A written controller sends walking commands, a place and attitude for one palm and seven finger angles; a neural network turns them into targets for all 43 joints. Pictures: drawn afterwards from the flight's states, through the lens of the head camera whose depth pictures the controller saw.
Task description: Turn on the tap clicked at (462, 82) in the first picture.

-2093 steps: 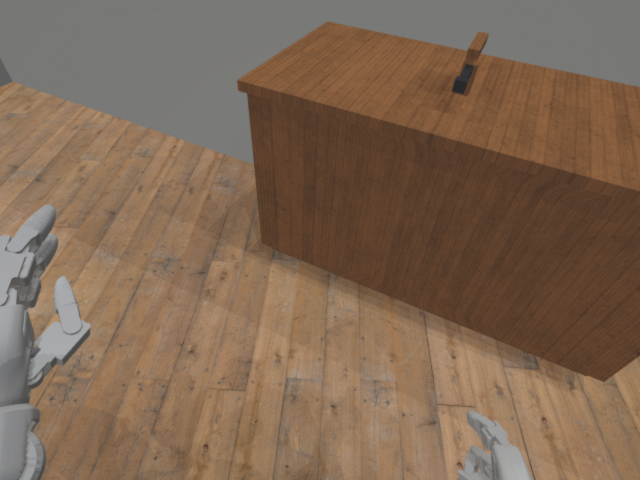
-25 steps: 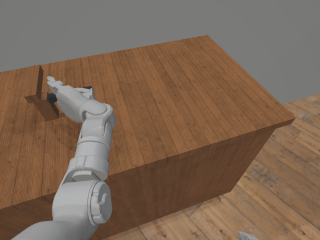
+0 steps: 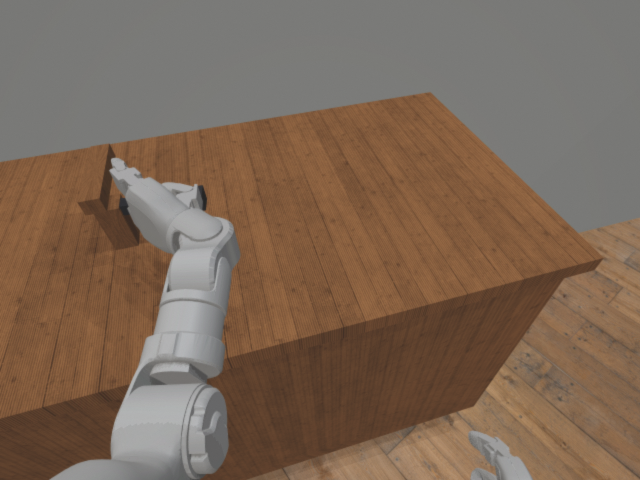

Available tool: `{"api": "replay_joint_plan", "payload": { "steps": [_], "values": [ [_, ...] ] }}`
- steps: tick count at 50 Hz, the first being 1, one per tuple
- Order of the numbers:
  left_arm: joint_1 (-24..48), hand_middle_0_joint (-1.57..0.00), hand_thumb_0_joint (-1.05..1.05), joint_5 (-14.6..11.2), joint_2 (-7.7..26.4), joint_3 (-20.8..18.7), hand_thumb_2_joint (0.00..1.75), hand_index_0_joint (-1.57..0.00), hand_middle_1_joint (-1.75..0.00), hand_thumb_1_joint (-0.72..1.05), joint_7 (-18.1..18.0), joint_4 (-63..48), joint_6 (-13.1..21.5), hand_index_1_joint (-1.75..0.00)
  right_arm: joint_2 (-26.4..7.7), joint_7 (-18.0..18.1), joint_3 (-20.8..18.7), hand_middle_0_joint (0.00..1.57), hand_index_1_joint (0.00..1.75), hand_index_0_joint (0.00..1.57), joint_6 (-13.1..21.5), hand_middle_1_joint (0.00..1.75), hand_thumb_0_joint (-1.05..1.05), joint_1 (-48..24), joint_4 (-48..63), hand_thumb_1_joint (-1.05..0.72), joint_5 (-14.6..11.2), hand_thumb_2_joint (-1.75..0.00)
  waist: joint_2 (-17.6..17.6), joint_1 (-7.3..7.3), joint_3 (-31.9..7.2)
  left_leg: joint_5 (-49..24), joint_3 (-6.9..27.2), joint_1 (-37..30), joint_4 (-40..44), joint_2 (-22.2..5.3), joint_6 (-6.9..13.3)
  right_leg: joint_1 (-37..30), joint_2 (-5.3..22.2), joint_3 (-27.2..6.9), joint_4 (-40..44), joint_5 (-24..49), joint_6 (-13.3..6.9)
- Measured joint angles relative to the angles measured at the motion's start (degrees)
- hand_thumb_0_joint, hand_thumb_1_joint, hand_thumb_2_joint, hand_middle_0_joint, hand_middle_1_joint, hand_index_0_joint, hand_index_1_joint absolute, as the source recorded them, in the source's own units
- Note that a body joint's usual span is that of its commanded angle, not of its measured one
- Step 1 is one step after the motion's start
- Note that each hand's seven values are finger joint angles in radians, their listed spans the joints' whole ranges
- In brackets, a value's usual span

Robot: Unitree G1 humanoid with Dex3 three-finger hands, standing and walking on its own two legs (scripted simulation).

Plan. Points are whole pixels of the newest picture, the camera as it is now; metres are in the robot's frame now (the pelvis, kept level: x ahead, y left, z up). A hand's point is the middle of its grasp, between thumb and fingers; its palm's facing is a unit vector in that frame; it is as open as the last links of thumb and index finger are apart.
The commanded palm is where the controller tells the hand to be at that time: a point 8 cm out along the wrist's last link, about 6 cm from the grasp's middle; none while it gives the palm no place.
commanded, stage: lift the hand up off the lever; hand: left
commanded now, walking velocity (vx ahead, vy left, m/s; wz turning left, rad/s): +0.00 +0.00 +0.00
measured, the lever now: (196, 198) +0.50 +0.22 +0.09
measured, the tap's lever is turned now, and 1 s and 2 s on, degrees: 82 82 82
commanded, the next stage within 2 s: draw the hand back beside the body in 0.40 s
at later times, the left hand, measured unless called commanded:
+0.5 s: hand (192, 191) +0.43 +0.19 +0.16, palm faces +0.78 -0.62 -0.07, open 7.8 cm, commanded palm +0.37 +0.20 +0.17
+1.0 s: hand (126, 264) +0.29 +0.21 +0.18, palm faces +0.28 -0.93 -0.23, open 7.7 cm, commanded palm +0.27 +0.24 +0.18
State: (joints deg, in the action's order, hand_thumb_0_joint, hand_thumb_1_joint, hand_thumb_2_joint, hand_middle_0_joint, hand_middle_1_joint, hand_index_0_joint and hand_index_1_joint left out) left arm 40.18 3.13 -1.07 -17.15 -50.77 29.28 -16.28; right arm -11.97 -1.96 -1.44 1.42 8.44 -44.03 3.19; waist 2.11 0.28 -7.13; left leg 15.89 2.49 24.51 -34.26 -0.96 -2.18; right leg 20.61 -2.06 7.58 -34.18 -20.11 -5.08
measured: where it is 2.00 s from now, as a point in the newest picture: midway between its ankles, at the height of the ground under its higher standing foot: outside the picture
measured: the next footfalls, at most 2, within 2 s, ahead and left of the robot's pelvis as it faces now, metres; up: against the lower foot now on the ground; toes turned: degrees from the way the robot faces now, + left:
none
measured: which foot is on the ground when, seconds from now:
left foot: down 0.00-1.00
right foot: down 0.00-1.00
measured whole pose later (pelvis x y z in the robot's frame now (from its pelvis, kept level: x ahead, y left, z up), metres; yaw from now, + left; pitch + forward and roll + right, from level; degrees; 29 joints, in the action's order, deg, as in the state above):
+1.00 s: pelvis -0.01 +0.02 +0.02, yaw -2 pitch -5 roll +0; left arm 2.3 -4.2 17.2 -6.4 -8.3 -2.4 2.8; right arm -15.3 3.1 0.4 2.9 10.0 -37.4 -1.4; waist 3.4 -3.7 2.3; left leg 11.6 0.0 7.3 -23.7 -1.4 -0.7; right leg 3.3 -2.8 4.9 -21.5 -13.6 -3.8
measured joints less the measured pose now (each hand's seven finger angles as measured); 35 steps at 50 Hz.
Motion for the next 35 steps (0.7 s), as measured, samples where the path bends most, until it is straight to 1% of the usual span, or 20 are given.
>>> {"api": "replay_joint_plan", "payload": {
  "steps": [9, 13, 15, 21, 26, 27, 29, 32, 33, 35],
  "values": [
    [-0.5, -0.16, 0.01, -1.0, 1.1, -0.7, 0.9, -0.15, -0.15, 0.9, 1.1, -0.7, -1.8, -0.15, 0.2, 0.7, 0.7, 0.2, 0.3, 0.2, -0.6, 0.3, 0.01, -0.8, -0.1, -0.91, -0.6, -0.9, -0.2, -0.5, 0.1, -0.7, 0.1, -1.8, 1.5, 0.0, 0.0, -1.8, 0.0, 0.1, 1.4, 0.6, 0.0],
    [-0.2, -0.15, 0.01, -0.4, 1.5, 0.2, 0.9, -0.15, -0.15, 0.9, 1.2, -1.1, -2.0, -0.15, -0.1, 0.8, 0.5, 0.2, 0.3, 0.2, -0.1, 0.3, 0.01, -0.8, -0.5, -0.91, -0.7, -0.9, -0.2, -0.76, 0.7, -0.8, 0.4, -1.9, 1.5, 0.0, -0.1, -2.0, -0.1, 0.3, 1.6, 0.8, -0.1],
    [0.4, -0.15, 0.01, -0.5, 1.5, 0.6, 0.9, -0.15, -0.15, 0.9, 1.3, -0.8, -1.9, -0.15, -0.2, 0.8, 0.5, 0.2, 0.3, 0.2, 0.1, 0.3, 0.01, -0.8, -0.9, -0.91, -0.8, -0.9, -0.2, -0.82, 0.9, -1.0, 0.5, -1.8, 1.5, 0.1, 0.0, -2.0, 0.0, 0.4, 1.6, 0.9, 0.0],
    [2.0, -0.15, 0.01, -1.4, 1.4, 0.5, 0.9, -0.15, -0.15, 0.9, 1.4, 1.3, -1.9, -0.15, -0.2, 1.1, 0.5, 0.2, 0.3, 0.2, 0.2, 0.3, 0.01, -0.7, -1.4, -0.91, -0.9, -0.9, -0.3, -0.47, 1.3, -1.4, 0.3, -1.4, 1.9, 0.2, 0.1, -1.5, 0.1, 0.3, 1.9, 1.3, 0.1],
    [1.7, -0.15, 0.01, -1.2, 0.9, -0.4, 0.9, -0.15, -0.15, 0.9, 0.8, 1.1, -1.3, -0.15, 0.0, 0.7, 0.3, 0.2, 0.3, 0.2, 0.0, 0.3, 0.01, 0.1, -1.2, -0.91, -0.6, -0.9, -0.1, -0.16, 0.9, -1.3, -0.3, -1.1, 1.8, 0.1, 0.2, -0.9, 0.0, -0.3, 1.7, 1.3, 0.2],
    [0.8, -0.15, 0.01, -0.8, 1.2, 0.4, 0.9, -0.15, -0.15, 0.9, 2.4, -0.1, -1.4, -0.15, 0.1, 0.8, 0.4, 0.2, 0.3, 0.2, -0.5, 0.3, 0.01, 0.3, -0.8, -0.91, -0.7, -0.9, -0.1, -0.13, 1.0, -1.2, -0.6, -1.4, 1.9, 0.1, 0.3, -1.0, 0.1, -0.5, 1.5, 1.2, 0.2],
    [-2.6, -0.15, 0.01, -0.9, 2.5, 2.3, 0.9, -0.15, -0.15, 0.9, 8.9, -3.9, -0.4, -0.15, 0.2, 1.7, 0.6, 0.2, 0.3, 0.2, -1.8, 0.3, 0.01, 0.9, 0.5, -0.91, -1.3, -0.9, -0.4, 0.02, 1.3, -1.2, -1.3, -2.7, 2.5, 0.0, 0.5, -1.8, 0.1, -1.3, 1.6, 1.2, 0.3],
    [-9.3, -0.15, 0.01, -1.9, 5.0, 5.3, 0.9, -0.15, -0.15, 0.9, 18.1, -10.6, 1.1, -0.15, 0.2, 3.3, 1.0, 0.2, 0.3, 0.2, -3.3, 0.3, 0.01, 2.5, 3.0, -0.91, -2.4, -0.9, -0.5, 0.23, 1.5, -1.1, -2.5, -5.5, 3.8, -0.2, 0.8, -4.0, -0.1, -2.5, 2.4, 1.3, 0.4],
    [-11.7, -0.15, 0.01, -2.5, 5.8, 6.1, 0.9, -0.15, -0.15, 0.9, 21.1, -12.6, 1.7, -0.16, 0.0, 3.7, 1.1, 0.2, 0.3, 0.2, -3.7, 0.3, 0.01, 2.9, 3.7, -0.91, -2.9, -0.9, -0.5, 0.29, 1.5, -1.1, -2.8, -6.6, 4.2, -0.3, 0.8, -4.9, -0.3, -2.9, 2.8, 1.4, 0.5],
    [-16.2, -0.16, 0.01, -4.8, 7.2, 6.8, 0.9, -0.16, -0.16, 0.9, 25.8, -16.1, 1.8, -0.16, -0.5, 4.8, 1.7, 0.2, 0.3, 0.2, -4.6, 0.3, 0.01, 3.5, 4.8, -0.91, -3.8, -0.9, -0.4, 0.33, 1.7, -1.0, -3.4, -8.8, 5.1, -0.7, 0.8, -7.1, -0.6, -3.4, 4.0, 1.7, 0.5]
  ]
}}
